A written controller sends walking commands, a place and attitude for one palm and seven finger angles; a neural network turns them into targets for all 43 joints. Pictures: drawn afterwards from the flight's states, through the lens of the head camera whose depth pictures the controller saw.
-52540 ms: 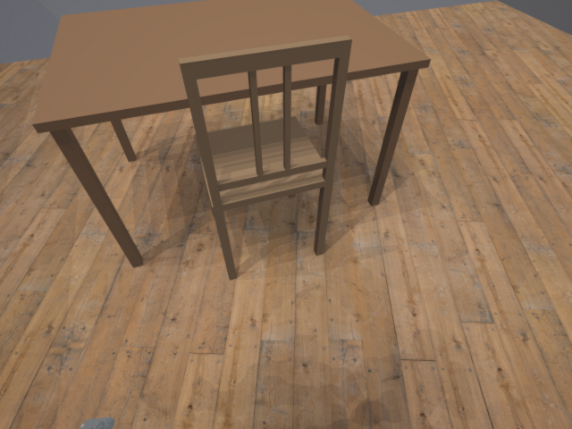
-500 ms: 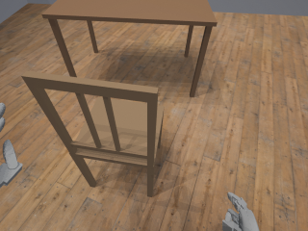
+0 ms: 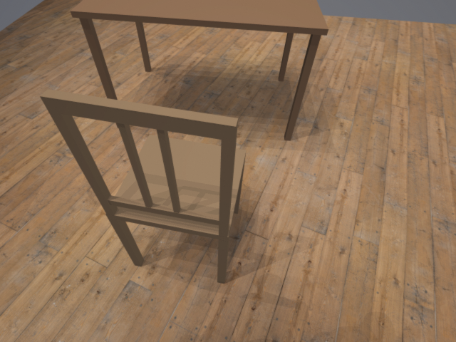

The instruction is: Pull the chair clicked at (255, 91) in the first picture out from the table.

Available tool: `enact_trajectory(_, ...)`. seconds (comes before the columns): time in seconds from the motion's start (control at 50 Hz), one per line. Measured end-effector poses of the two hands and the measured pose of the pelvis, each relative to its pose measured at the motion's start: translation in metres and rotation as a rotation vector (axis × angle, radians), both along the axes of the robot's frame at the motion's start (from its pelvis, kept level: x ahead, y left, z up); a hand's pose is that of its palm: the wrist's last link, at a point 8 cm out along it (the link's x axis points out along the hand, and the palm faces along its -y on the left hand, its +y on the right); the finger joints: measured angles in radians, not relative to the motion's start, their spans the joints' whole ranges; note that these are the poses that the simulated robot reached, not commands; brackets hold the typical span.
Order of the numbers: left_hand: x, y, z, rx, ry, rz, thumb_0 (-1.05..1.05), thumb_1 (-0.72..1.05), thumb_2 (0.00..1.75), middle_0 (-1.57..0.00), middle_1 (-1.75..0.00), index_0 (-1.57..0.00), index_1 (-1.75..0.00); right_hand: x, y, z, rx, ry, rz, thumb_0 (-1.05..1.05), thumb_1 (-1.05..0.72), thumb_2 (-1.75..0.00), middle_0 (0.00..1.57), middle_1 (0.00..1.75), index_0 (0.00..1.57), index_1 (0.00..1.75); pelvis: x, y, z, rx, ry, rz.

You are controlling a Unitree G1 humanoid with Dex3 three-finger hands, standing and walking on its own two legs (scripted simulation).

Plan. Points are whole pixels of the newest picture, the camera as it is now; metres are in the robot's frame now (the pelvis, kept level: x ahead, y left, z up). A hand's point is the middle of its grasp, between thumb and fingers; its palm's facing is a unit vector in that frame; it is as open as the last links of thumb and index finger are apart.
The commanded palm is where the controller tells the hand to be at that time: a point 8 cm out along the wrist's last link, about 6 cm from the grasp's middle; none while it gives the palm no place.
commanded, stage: let the arm hang, fingers relaxed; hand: left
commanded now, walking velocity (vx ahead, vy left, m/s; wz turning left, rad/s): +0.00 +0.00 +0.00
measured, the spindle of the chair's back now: (137, 169) +0.52 +0.26 -0.08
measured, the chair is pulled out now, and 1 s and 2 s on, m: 0.74 0.74 0.74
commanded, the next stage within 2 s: look to check the result in 0.66 s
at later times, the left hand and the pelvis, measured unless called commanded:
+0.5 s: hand out of the picture +0.00 +0.15 -0.17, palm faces +0.02 -0.98 -0.18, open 7.3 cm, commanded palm none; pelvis +0.00 -0.01 +0.00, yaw -1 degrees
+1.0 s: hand out of the picture +0.01 +0.15 -0.17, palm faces +0.03 -0.98 -0.18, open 7.3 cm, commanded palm none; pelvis +0.01 -0.02 +0.00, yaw +0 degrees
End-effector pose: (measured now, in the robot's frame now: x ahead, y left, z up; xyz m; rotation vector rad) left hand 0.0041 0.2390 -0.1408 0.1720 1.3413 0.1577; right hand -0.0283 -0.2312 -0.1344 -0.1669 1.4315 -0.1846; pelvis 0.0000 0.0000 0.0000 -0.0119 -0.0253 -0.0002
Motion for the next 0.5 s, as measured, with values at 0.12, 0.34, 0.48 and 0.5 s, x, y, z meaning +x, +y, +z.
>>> enact_trajectory(0.12,-0.035,0.003,0.006,0.030,0.108,0.015,-0.01,0.94,0.90,-0.20,-0.30,-0.20,-0.30,-0.030,0.009,-0.008,0.044,0.070,-0.028,0.01,-0.91,-0.90,0.20,0.30,0.20,0.30,-0.002,-0.002,0.000,0.006,0.009,-0.003)
enact_trajectory(0.34,-0.027,-0.029,0.002,-0.018,0.082,0.023,0.01,0.91,0.90,-0.19,-0.30,-0.20,-0.30,-0.020,0.029,-0.017,0.110,0.033,-0.038,0.00,-0.90,-0.90,0.20,0.30,0.20,0.30,0.000,-0.007,-0.001,0.015,0.010,-0.009)
enact_trajectory(0.48,-0.013,-0.043,-0.003,-0.040,0.053,0.015,0.02,0.93,0.90,-0.20,-0.30,-0.20,-0.30,0.002,0.029,-0.017,0.110,-0.025,-0.036,0.00,-0.90,-0.90,0.20,0.30,0.20,0.30,0.002,-0.012,-0.001,0.016,0.007,-0.012)
enact_trajectory(0.5,-0.013,-0.043,-0.002,-0.040,0.051,0.016,0.02,0.93,0.90,-0.20,-0.30,-0.20,-0.30,0.004,0.028,-0.017,0.106,-0.024,-0.033,0.01,-0.91,-0.90,0.20,0.30,0.20,0.30,0.002,-0.012,-0.001,0.015,0.007,-0.011)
